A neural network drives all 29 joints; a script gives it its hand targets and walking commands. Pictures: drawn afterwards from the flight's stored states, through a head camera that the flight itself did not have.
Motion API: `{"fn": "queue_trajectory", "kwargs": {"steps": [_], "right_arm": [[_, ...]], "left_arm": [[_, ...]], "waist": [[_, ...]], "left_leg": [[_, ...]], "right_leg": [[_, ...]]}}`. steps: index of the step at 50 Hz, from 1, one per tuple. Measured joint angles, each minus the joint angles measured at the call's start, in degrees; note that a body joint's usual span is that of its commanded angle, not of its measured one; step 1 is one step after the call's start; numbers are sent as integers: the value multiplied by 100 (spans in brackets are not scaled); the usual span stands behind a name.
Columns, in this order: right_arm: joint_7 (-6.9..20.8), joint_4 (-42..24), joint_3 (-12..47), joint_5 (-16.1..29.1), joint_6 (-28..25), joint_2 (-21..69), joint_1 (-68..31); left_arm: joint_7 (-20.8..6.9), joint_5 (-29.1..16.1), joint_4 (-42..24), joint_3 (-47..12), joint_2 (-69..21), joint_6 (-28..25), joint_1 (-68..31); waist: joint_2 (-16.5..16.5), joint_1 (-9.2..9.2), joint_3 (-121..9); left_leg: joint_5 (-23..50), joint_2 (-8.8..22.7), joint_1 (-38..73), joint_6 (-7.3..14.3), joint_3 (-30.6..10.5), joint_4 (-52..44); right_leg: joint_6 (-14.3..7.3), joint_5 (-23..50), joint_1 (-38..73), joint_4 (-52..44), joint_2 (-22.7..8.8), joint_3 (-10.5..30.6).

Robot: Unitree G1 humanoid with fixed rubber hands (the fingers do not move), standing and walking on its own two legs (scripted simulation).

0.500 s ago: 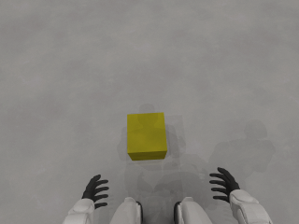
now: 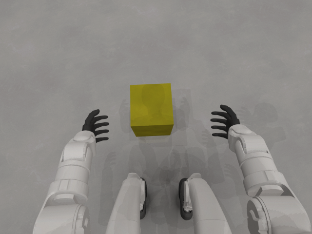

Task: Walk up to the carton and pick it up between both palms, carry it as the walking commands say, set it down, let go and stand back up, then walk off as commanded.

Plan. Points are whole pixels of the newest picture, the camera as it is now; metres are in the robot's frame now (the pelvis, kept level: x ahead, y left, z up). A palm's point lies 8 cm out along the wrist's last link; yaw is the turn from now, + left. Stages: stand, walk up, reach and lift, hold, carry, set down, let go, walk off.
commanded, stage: reach and lift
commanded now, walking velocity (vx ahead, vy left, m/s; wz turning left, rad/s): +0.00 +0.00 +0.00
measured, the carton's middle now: (151, 112) +0.56 +0.05 -0.56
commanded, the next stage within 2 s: none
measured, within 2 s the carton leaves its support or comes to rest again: neither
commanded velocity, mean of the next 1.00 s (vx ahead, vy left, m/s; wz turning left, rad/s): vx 0.00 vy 0.00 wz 0.00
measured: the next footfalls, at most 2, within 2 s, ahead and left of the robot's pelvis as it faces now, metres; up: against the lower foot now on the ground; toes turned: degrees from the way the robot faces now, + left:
none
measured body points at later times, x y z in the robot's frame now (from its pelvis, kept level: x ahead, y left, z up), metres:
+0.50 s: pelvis +0.02 +0.00 -0.02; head +0.32 +0.02 +0.32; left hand +0.51 +0.22 -0.14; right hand +0.53 -0.17 -0.14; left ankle +0.08 +0.12 -0.65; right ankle +0.08 -0.13 -0.65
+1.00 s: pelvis +0.00 +0.00 -0.04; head +0.39 +0.02 +0.17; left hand +0.57 +0.22 -0.21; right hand +0.58 -0.17 -0.22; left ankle +0.08 +0.12 -0.65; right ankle +0.08 -0.13 -0.65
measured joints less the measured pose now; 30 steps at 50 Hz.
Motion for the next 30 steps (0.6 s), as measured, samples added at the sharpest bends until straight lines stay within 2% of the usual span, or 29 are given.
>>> {"fn": "queue_trajectory", "kwargs": {"steps": [6,14,20,30], "right_arm": [[-249,462,-181,-34,-374,43,-785],[-462,479,-288,72,-1013,-51,-1282],[-430,643,-412,113,-1340,-264,-1909],[-226,1236,-791,-131,-1924,-359,-3024]], "left_arm": [[110,64,465,194,-5,-421,-812],[144,-69,689,359,166,-1104,-1446],[110,-189,991,399,418,-1417,-2102],[-25,76,1453,764,584,-1976,-3113]], "waist": [[-20,23,-76],[-7,20,-335],[-11,16,-514],[-14,-11,-644]], "left_leg": [[78,28,-630,-17,-19,24],[145,-2,-1489,-1,-32,-18],[194,-16,-1927,8,-53,-116],[232,15,-2513,1,-90,-193]], "right_leg": [[-3,101,-611,-18,29,-16],[20,156,-1456,-62,3,-26],[30,204,-1874,-180,-7,-47],[37,284,-2422,-333,34,-72]]}}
